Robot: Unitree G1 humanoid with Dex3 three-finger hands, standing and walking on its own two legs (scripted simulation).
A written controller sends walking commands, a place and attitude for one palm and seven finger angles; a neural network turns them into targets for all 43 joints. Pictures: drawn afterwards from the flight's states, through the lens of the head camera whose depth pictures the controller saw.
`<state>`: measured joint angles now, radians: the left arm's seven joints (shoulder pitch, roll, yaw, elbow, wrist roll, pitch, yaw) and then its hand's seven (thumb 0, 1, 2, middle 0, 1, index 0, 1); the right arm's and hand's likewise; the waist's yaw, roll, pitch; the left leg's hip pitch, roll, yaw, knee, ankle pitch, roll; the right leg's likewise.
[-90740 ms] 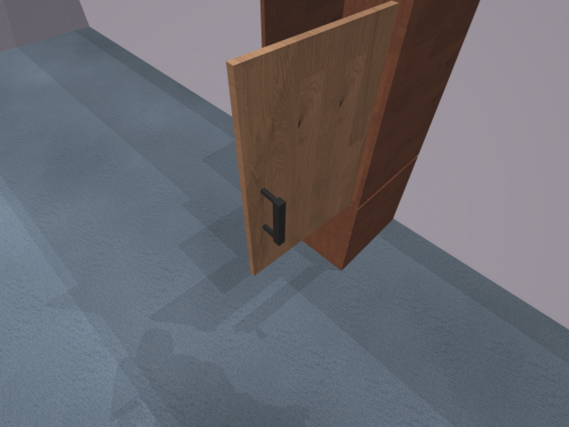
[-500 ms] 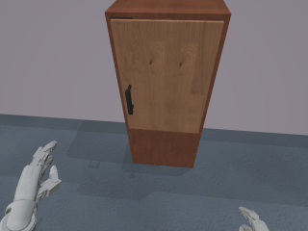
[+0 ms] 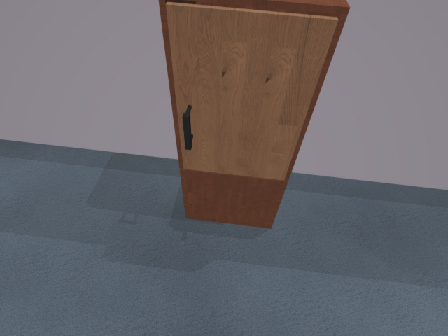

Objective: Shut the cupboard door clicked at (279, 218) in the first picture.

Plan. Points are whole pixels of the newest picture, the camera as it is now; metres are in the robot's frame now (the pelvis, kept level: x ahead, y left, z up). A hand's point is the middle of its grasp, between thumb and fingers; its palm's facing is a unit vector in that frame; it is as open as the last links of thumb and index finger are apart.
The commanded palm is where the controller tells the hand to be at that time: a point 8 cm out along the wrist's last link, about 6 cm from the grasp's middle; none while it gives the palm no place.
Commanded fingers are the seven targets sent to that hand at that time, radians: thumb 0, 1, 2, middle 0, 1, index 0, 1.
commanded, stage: let the arm hang, fingers relaxed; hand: left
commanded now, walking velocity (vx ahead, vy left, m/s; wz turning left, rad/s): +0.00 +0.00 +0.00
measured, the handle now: (188, 127) +0.72 +0.16 -0.10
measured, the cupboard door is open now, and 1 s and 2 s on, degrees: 0 0 0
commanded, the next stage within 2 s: look to check the result in 0.50 s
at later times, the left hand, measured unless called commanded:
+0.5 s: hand out of the picture -0.01 +0.15 -0.18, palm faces +0.03 -0.99 -0.15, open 7.4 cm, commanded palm none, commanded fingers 0.00 0.90 0.90 -0.20 -0.30 -0.20 -0.30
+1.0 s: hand out of the picture +0.01 +0.15 -0.18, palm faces +0.03 -0.98 -0.19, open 7.4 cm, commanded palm none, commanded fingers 0.00 0.90 0.90 -0.20 -0.30 -0.20 -0.30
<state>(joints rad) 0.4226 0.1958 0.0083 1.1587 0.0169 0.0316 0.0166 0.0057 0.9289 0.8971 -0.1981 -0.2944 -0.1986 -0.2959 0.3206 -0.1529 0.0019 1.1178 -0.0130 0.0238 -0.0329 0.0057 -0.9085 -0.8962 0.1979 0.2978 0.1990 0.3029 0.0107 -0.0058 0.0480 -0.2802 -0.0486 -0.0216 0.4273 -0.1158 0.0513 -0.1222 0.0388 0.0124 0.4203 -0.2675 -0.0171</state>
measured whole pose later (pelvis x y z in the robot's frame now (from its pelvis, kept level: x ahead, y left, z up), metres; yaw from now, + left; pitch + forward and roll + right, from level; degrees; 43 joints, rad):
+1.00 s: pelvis +0.02 -0.02 +0.00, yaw +0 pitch -2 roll +0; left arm 0.30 0.17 0.01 1.13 0.01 0.00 0.03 0.00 0.91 0.90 -0.20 -0.29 -0.20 -0.30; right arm 0.25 -0.17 0.00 1.13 -0.01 0.00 -0.04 0.00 -0.91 -0.90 0.20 0.30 0.20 0.30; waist 0.00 -0.01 0.05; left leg -0.23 -0.03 -0.03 0.41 -0.14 0.02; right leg -0.06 0.05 0.01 0.38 -0.28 -0.04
